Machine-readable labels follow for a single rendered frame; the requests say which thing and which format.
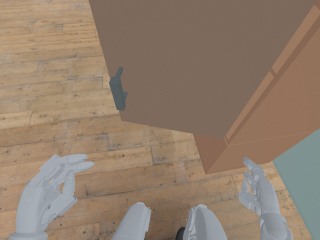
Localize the left robot hand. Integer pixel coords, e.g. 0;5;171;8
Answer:
15;154;94;234

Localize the right robot hand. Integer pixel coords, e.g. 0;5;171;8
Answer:
238;157;280;216

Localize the right robot foot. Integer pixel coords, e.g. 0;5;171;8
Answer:
175;227;185;240

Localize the robot right shin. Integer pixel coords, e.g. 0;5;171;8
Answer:
182;204;207;240

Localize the handle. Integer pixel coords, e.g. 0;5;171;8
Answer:
109;66;128;111

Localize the right robot forearm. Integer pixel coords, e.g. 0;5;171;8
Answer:
259;212;294;240

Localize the cupboard door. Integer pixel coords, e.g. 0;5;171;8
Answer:
88;0;317;139

